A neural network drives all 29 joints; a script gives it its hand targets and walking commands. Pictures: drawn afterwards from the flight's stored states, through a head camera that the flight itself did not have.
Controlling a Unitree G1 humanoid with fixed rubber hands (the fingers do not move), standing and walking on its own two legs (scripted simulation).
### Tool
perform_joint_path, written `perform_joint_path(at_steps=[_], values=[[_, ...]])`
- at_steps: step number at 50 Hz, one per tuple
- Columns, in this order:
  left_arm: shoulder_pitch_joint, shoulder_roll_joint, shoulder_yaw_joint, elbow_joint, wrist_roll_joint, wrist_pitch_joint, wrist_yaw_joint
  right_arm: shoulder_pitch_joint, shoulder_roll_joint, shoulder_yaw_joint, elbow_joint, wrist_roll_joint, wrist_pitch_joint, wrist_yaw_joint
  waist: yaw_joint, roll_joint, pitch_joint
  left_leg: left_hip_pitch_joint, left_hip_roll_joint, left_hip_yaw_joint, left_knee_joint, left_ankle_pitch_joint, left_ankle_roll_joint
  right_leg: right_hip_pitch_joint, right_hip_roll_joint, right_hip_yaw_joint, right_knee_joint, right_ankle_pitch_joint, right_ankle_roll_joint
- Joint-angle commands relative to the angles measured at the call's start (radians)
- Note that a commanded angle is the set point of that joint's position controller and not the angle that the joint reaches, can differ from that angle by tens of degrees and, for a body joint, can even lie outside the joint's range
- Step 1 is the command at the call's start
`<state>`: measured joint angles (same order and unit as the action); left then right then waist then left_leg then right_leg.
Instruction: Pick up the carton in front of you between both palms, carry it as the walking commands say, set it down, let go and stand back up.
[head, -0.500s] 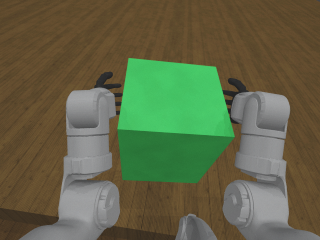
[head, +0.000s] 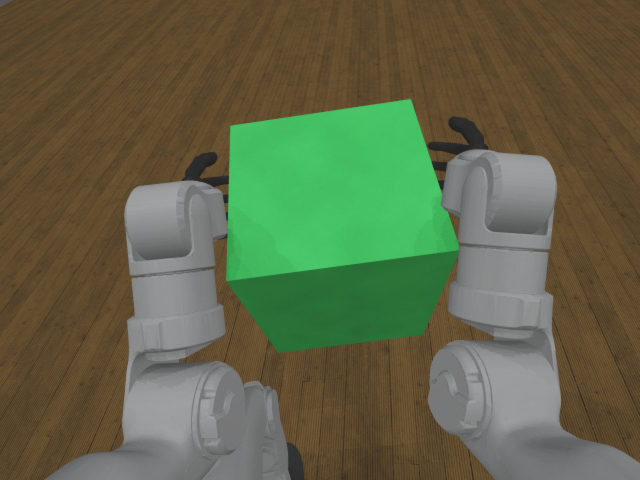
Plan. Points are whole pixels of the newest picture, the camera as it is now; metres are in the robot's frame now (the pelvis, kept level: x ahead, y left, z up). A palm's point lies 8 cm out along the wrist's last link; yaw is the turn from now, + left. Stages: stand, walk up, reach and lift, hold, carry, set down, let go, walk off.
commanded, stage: carry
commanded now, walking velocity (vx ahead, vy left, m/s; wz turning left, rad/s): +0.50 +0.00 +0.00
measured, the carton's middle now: (336, 241) +0.41 -0.02 +0.10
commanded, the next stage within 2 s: none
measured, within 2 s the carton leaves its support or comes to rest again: neither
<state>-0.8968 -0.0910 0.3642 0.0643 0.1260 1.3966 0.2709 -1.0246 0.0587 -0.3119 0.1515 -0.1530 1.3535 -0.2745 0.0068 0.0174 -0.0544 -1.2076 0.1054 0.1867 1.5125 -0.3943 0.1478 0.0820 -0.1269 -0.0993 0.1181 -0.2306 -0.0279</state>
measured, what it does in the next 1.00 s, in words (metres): climbs: left foot 0.17 m higher, then right foot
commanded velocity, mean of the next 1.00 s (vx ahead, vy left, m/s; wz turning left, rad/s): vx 0.50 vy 0.00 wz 0.00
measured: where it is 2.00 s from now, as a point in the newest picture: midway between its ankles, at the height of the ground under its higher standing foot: (342, 219)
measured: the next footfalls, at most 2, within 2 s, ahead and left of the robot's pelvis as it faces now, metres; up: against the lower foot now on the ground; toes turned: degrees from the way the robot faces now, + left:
left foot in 0.06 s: +0.27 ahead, +0.11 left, +0.17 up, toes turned +6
right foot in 0.56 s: +0.54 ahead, -0.10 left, +0.17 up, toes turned -6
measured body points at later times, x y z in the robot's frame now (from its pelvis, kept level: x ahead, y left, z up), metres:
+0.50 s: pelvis +0.31 +0.00 +0.15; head +0.32 +0.01 +0.60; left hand +0.69 +0.15 +0.34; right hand +0.70 -0.14 +0.36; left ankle +0.23 +0.11 -0.58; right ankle +0.48 -0.12 -0.54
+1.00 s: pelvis +0.59 -0.01 +0.16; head +0.62 -0.02 +0.61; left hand +0.93 +0.13 +0.25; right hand +0.94 -0.16 +0.26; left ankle +0.71 +0.13 -0.56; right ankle +0.50 -0.09 -0.58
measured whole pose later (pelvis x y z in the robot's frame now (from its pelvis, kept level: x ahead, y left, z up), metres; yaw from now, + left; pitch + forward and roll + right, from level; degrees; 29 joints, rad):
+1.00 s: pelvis +0.59 -0.01 +0.16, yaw +1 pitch +6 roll +1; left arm -0.55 -0.25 0.33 -0.04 0.25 1.22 0.24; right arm -0.59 0.19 -0.30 0.00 -0.18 1.17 -0.21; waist -0.04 0.01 -0.06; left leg -0.55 0.07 0.12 0.50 -0.08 -0.02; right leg -0.08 -0.01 -0.12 0.25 -0.27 -0.03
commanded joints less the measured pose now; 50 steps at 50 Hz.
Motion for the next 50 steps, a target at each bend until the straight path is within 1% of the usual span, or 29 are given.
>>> perform_joint_path(at_steps=[1, 2, 3, 4, 5, 6, 8, 9, 10, 11, 12, 13, 14, 16, 20, 22, 24, 26, 27, 28, 29, 30, 31, 33, 34, 37, 39, 45, 50], values=[[-0.788, -0.815, -0.421, -0.037, -0.333, -0.010, -0.236, -0.523, 1.097, 0.492, 0.148, 0.468, 0.026, 0.205, -0.156, -0.336, -0.521, 0.748, -0.233, 0.159, -0.478, 0.114, 0.001, 0.079, -0.063, -0.120, 0.458, 1.771, -0.105], [-0.763, -0.832, -0.403, -0.005, -0.296, -0.019, -0.230, -0.541, 1.139, 0.509, 0.115, 0.487, 0.013, 0.218, -0.203, -0.239, -0.626, 0.968, -0.237, 0.034, -0.737, 0.198, -0.024, 0.033, -0.022, -0.093, 0.768, 1.577, -0.057], [-0.711, -0.864, -0.396, 0.019, -0.271, -0.033, -0.235, -0.557, 1.169, 0.525, 0.099, 0.510, -0.003, 0.234, -0.172, -0.068, -0.696, 1.203, -0.055, -0.398, -0.881, 0.166, 0.070, -0.219, 0.058, 0.025, 1.072, 0.780, -0.010], [-0.709, -0.885, -0.391, -0.005, -0.257, -0.056, -0.238, -0.585, 1.200, 0.528, 0.071, 0.551, -0.031, 0.255, -0.106, 0.283, -0.766, 1.333, 0.200, -0.970, -1.030, 0.434, 0.298, -0.561, 0.287, 0.161, 1.561, 0.036, 0.032], [-0.760, -0.895, -0.400, -0.054, -0.260, -0.074, -0.244, -0.637, 1.272, 0.585, -0.012, 0.582, -0.055, 0.273, -0.107, 0.223, -0.780, 1.369, 0.179, -0.973, -0.953, 0.402, 0.319, -0.701, 0.217, 0.306, 1.782, 0.015, -0.027], [-0.746, -0.912, -0.403, -0.013, -0.246, -0.083, -0.244, -0.691, 1.277, 0.588, -0.017, 0.587, -0.059, 0.284, -0.131, 0.063, -0.700, 1.321, 0.158, -0.830, -0.925, 0.353, 0.237, -0.811, 0.215, 0.305, 1.829, 0.000, -0.068], [-0.887, -0.928, -0.458, -0.167, -0.284, -0.115, -0.242, -0.741, 1.298, 0.632, -0.120, 0.608, -0.085, 0.291, -0.104, 0.018, -0.575, 1.261, 0.154, -0.743, -0.925, 0.291, 0.139, -0.916, 0.138, 0.264, 1.749, -0.079, -0.096], [-0.884, -0.915, -0.478, -0.185, -0.277, -0.125, -0.239, -0.715, 1.300, 0.633, -0.110, 0.595, -0.088, 0.293, -0.102, -0.011, -0.531, 1.208, 0.149, -0.670, -0.955, 0.212, 0.115, -0.918, 0.109, 0.253, 1.690, -0.099, -0.086], [-0.864, -0.902, -0.504, -0.199, -0.273, -0.133, -0.231, -0.664, 1.297, 0.633, -0.090, 0.586, -0.091, 0.293, -0.093, -0.018, -0.521, 1.247, 0.150, -0.642, -0.983, 0.205, 0.104, -0.953, 0.113, 0.218, 1.646, -0.120, -0.089], [-0.828, -0.906, -0.526, -0.196, -0.275, -0.140, -0.229, -0.616, 1.284, 0.642, -0.077, 0.570, -0.095, 0.294, -0.100, -0.015, -0.524, 1.281, 0.176, -0.643, -1.002, 0.266, 0.110, -0.965, 0.110, 0.221, 1.615, -0.176, -0.089], [-0.789, -0.933, -0.565, -0.200, -0.288, -0.143, -0.233, -0.580, 1.268, 0.656, -0.076, 0.558, -0.098, 0.290, -0.102, -0.022, -0.508, 1.295, 0.180, -0.586, -0.992, 0.327, 0.120, -0.981, 0.093, 0.199, 1.484, -0.250, -0.079], [-0.712, -0.937, -0.581, -0.148, -0.275, -0.140, -0.237, -0.524, 1.247, 0.653, -0.059, 0.533, -0.098, 0.288, -0.098, -0.036, -0.500, 1.317, 0.185, -0.565, -1.003, 0.397, 0.109, -0.999, 0.075, 0.205, 1.392, -0.211, -0.073], [-0.699, -0.943, -0.605, -0.147, -0.285, -0.138, -0.238, -0.519, 1.230, 0.658, -0.083, 0.525, -0.096, 0.287, -0.100, -0.014, -0.487, 1.358, 0.174, -0.487, -1.001, 0.476, 0.107, -1.040, 0.075, 0.148, 1.337, -0.151, -0.070], [-0.685, -0.943, -0.649, -0.135, -0.299, -0.120, -0.239, -0.467, 1.178, 0.650, -0.082, 0.498, -0.080, 0.285, -0.108, 0.067, -0.478, 1.370, 0.143, -0.391, -1.046, 0.546, 0.090, -1.044, 0.061, 0.105, 1.150, -0.071, -0.059], [-0.731, -0.920, -0.687, -0.150, -0.353, -0.086, -0.225, -0.453, 1.057, 0.610, -0.079, 0.466, -0.044, 0.285, -0.082, 0.168, -0.413, 1.212, 0.049, -0.189, -1.130, 0.597, 0.035, -0.760, 0.088, 0.006, 0.682, 0.167, -0.033], [-0.689, -0.885, -0.652, -0.063, -0.355, -0.060, -0.216, -0.391, 0.988, 0.558, 0.013, 0.429, -0.020, 0.277, -0.062, 0.201, -0.380, 1.216, 0.040, -0.131, -1.149, 0.626, 0.006, -0.672, 0.121, -0.056, 0.536, 0.232, -0.022], [-0.700, -0.872, -0.622, -0.018, -0.371, -0.043, -0.216, -0.365, 0.940, 0.503, 0.053, 0.402, -0.010, 0.268, -0.048, 0.207, -0.363, 1.268, 0.052, -0.114, -1.068, 0.818, -0.015, -0.609, 0.144, -0.078, 0.439, 0.246, -0.028], [-0.723, -0.870, -0.580, 0.040, -0.392, -0.033, -0.220, -0.387, 0.901, 0.448, 0.092, 0.377, 0.002, 0.257, 0.015, 0.166, -0.387, 1.254, 0.028, -0.056, -0.867, 0.902, -0.069, -0.424, 0.190, -0.128, 0.295, 0.273, -0.028], [-0.731, -0.867, -0.548, 0.071, -0.396, -0.029, -0.222, -0.405, 0.878, 0.415, 0.116, 0.363, 0.006, 0.251, 0.046, 0.081, -0.424, 1.145, 0.010, -0.047, -0.710, 0.756, -0.102, -0.241, 0.144, -0.082, 0.288, 0.245, -0.026], [-0.737, -0.863, -0.510, 0.097, -0.400, -0.029, -0.224, -0.438, 0.872, 0.394, 0.135, 0.356, 0.011, 0.245, 0.040, -0.025, -0.448, 0.932, 0.000, -0.061, -0.579, 0.454, -0.138, -0.045, -0.004, 0.123, 0.339, 0.215, -0.044], [-0.749, -0.831, -0.463, 0.143, -0.397, -0.028, -0.220, -0.441, 0.872, 0.383, 0.160, 0.345, 0.017, 0.238, -0.001, -0.223, -0.444, 0.723, -0.093, -0.076, -0.397, -0.035, -0.157, 0.018, -0.231, 0.524, 0.303, 0.297, -0.098], [-0.764, -0.850, -0.456, 0.131, -0.401, -0.035, -0.220, -0.456, 0.898, 0.353, 0.160, 0.343, 0.020, 0.235, 0.048, -0.324, -0.442, 0.505, -0.165, -0.135, -0.271, -0.104, -0.143, 0.131, -0.245, 0.686, 0.246, 0.185, -0.223], [-0.775, -0.893, -0.454, 0.114, -0.415, -0.039, -0.229, -0.495, 0.935, 0.365, 0.135, 0.354, 0.015, 0.231, 0.051, -0.267, -0.420, 0.454, -0.117, -0.179, -0.200, -0.084, -0.125, 0.088, -0.232, 0.656, 0.231, 0.133, -0.231], [-0.848, -0.982, -0.442, 0.080, -0.442, -0.057, -0.251, -0.559, 1.021, 0.389, 0.113, 0.371, 0.001, 0.226, 0.034, -0.122, -0.407, 0.476, -0.068, -0.208, -0.236, 0.025, -0.106, -0.012, -0.173, 0.463, 0.219, 0.122, -0.179], [-0.875, -1.022, -0.453, 0.056, -0.450, -0.067, -0.259, -0.553, 1.055, 0.393, 0.109, 0.377, -0.007, 0.229, 0.019, -0.087, -0.401, 0.505, -0.040, -0.214, -0.289, 0.061, -0.107, -0.066, -0.163, 0.409, 0.202, 0.088, -0.160], [-0.835, -1.093, -0.471, 0.056, -0.419, -0.096, -0.271, -0.485, 1.121, 0.397, 0.132, 0.373, -0.034, 0.238, -0.011, -0.136, -0.418, 0.519, -0.025, -0.184, -0.392, 0.128, -0.126, -0.051, -0.162, 0.325, 0.143, 0.063, -0.154], [-0.710, -1.121, -0.471, 0.093, -0.373, -0.114, -0.282, -0.412, 1.188, 0.433, 0.154, 0.371, -0.054, 0.255, -0.007, -0.136, -0.413, 0.504, -0.007, -0.165, -0.524, 0.175, -0.149, -0.027, -0.166, 0.278, 0.099, 0.096, -0.159], [-0.495, -1.169, -0.588, -0.053, -0.312, -0.177, -0.297, -0.210, 1.329, 0.591, 0.058, 0.385, -0.119, 0.310, 0.012, -0.147, -0.382, 0.579, -0.048, -0.059, -0.935, 0.295, -0.177, 0.116, -0.096, 0.085, 0.127, 0.485, -0.103], [-0.269, -1.170, -0.759, -0.275, -0.324, -0.221, -0.304, -0.023, 1.329, 0.776, -0.198, 0.411, -0.165, 0.323, 0.025, -0.183, -0.397, 0.754, -0.110, 0.044, -1.158, 0.381, -0.164, 0.189, -0.049, -0.002, 0.285, 0.743, -0.068]])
